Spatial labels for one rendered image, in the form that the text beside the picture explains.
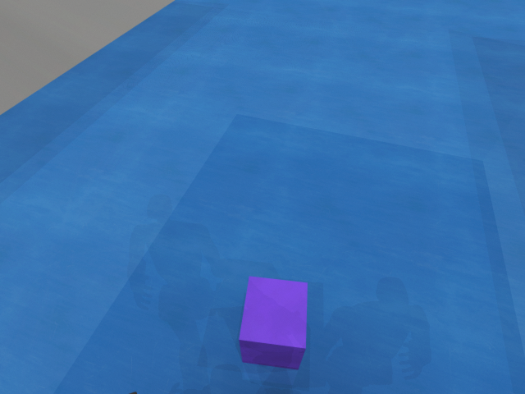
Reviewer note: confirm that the carton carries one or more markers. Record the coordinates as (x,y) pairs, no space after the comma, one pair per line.
(273,329)

